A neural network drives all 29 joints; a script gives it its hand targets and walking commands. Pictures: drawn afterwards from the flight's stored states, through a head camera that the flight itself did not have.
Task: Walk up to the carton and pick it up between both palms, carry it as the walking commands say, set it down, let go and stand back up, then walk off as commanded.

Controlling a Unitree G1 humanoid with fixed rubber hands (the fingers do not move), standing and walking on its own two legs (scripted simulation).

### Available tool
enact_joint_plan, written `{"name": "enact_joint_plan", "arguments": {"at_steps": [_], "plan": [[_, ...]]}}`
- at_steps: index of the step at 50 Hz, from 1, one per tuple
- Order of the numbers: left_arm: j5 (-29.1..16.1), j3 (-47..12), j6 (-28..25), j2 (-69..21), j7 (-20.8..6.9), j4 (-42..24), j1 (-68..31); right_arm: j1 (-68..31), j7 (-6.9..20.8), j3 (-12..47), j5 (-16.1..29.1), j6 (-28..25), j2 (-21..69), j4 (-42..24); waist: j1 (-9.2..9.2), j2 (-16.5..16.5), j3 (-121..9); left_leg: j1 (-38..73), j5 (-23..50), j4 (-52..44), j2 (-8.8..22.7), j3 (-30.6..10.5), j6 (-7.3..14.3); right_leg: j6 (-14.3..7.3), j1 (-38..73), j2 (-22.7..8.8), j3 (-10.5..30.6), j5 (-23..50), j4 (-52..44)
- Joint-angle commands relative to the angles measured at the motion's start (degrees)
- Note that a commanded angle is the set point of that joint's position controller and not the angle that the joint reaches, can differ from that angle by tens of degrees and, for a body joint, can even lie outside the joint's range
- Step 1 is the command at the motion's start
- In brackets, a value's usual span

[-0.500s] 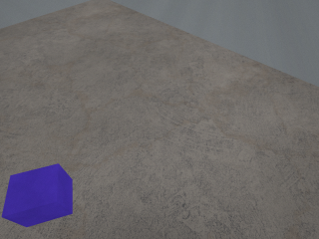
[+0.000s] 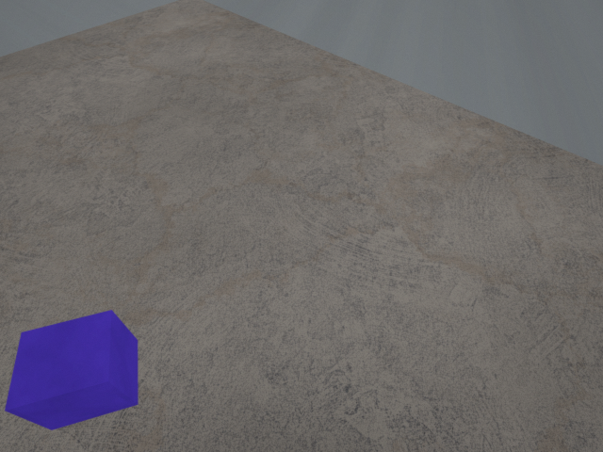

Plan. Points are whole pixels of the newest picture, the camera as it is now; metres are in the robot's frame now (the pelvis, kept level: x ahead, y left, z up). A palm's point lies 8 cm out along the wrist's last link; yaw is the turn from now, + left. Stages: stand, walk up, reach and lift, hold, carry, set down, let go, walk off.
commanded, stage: stand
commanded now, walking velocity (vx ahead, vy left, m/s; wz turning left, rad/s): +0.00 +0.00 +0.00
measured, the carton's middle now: (81, 369) +0.44 +0.70 -0.66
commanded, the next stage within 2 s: walk up in 0.02 s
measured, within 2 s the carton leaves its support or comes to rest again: neither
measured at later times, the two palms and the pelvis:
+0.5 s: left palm out of the picture -0.03 +0.36 -0.14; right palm (458, 418) +0.18 -0.20 -0.10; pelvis +0.01 +0.06 -0.02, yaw +18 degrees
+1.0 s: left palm out of the picture -0.09 +0.37 -0.10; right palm (279, 300) +0.38 +0.06 -0.12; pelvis +0.12 +0.18 -0.01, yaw +43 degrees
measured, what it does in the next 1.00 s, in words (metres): steps to the left, turning left: left foot, then right foot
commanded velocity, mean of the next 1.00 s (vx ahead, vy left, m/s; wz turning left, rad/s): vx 0.00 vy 0.00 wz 0.00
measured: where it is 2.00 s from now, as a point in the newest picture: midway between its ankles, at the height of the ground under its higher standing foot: outside the picture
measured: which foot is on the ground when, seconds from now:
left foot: down 0.00-0.24, up 0.26-0.52, down 0.54-0.78, up 0.80-1.00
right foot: down 0.00-0.52, up 0.54-0.76, down 0.78-1.00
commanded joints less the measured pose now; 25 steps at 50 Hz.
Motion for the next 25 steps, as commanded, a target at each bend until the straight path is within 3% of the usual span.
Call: {"name": "enact_joint_plan", "arguments": {"at_steps": [1, 10, 11, 12, 13, 14, 15, 16, 20, 23, 24, 25], "plan": [[0.0, 0.5, -0.3, 4.1, 0.2, 0.0, 3.6, 3.7, -0.2, -0.5, 0.0, -0.3, -4.0, 0.0, 0.00, 0.0, 2.5, -1.8, 3.4, -5.0, 3.9, -4.0, 1.9, -1.8, -2.0, -4.0, 4.1, 3.3, -5.2], [0.0, 0.0, -0.2, 3.4, 0.2, 1.6, 4.3, 4.5, -0.3, 0.0, 0.0, -0.2, -3.3, 1.5, -0.01, 0.0, 2.8, -2.2, 2.6, -5.2, 3.9, -4.1, 1.8, -1.7, -2.3, -4.0, 4.1, 2.6, -5.4], [1.9, 2.0, -2.4, 14.4, 2.3, -6.6, 1.3, 2.5, 1.4, -1.8, -0.7, -0.2, -16.6, -3.8, 1.60, -1.9, 1.1, -19.6, -8.5, 2.6, 2.8, -9.2, 1.3, -3.0, 8.3, -9.9, 2.3, -9.1, -1.8], [2.2, 2.7, -2.8, 14.8, 3.2, -5.7, 7.0, -5.8, 2.5, -2.4, -1.4, 0.4, -16.2, -7.4, 5.22, -6.7, 2.1, -29.5, -10.5, 11.1, 2.0, -7.0, 0.3, -7.5, 10.6, -17.0, 10.9, -16.9, -7.4], [2.4, 3.0, -2.8, 15.7, 4.0, -5.6, 9.3, -8.0, 3.2, -2.2, -2.2, 0.8, -13.6, -10.2, 6.40, -12.8, 2.5, -34.9, -12.7, 26.2, 1.2, -1.7, -1.5, -13.0, 10.0, -26.0, 18.3, -20.1, -14.4], [2.3, 3.1, -2.8, 15.1, 4.4, -6.3, 6.8, -7.3, 3.6, -2.3, -3.0, 1.1, -12.5, -11.1, 4.82, -8.2, 3.8, -35.9, -14.4, 35.2, 6.1, -2.2, -2.3, -15.6, 6.4, -30.8, 20.0, -19.7, -16.0], [2.1, 3.0, -3.1, 15.2, 4.7, -8.2, 2.6, -5.1, 4.0, -2.6, -2.8, 1.2, -12.0, -11.5, 2.46, -4.7, 3.3, -34.0, -12.4, 38.6, 9.0, -4.3, -2.9, -15.4, 3.7, -30.4, 17.7, -19.7, -16.0], [2.3, 2.8, -3.5, 15.3, 4.8, -9.8, -0.7, -2.8, 4.5, -2.8, -2.9, 1.3, -11.8, -11.7, 0.56, -3.7, 3.0, -32.4, -10.3, 38.7, 9.9, -4.8, -3.6, -14.2, 2.3, -28.9, 14.3, -19.6, -15.7], [2.9, 3.2, -3.5, 17.4, 3.1, -11.4, -1.3, -3.8, 7.2, -0.9, -2.5, 1.6, -10.4, -16.9, 0.72, -8.2, 3.4, -22.6, -3.9, 22.5, 8.7, 0.2, -3.5, -8.1, -0.6, -21.3, -3.1, -14.2, -11.6], [3.2, 3.6, -2.0, 20.4, 2.0, -13.5, -1.6, -1.7, 7.4, -0.1, -1.7, 1.5, -11.4, -18.4, -0.80, -9.5, 3.1, -10.3, -4.3, 17.2, 5.0, 7.4, -2.4, -6.5, -7.4, -20.2, -8.2, -17.0, -7.3], [3.2, 3.2, -1.6, 21.0, 1.3, -13.3, -0.7, -1.1, 7.3, -1.4, -0.6, 1.7, -12.2, -15.9, -0.76, -6.6, 4.0, -9.0, -1.1, 16.8, 5.9, 8.5, -2.3, -5.5, -9.1, -20.9, -12.0, -17.5, -2.3], [3.4, 2.8, -1.2, 20.3, 0.7, -14.0, 0.1, 0.8, 7.0, -1.5, -0.4, 1.5, -13.8, -15.1, -1.81, -2.6, 2.8, -5.6, -1.8, 14.2, 4.1, 8.9, -2.0, -4.6, -10.6, -19.2, -13.3, -17.8, 4.3]]}}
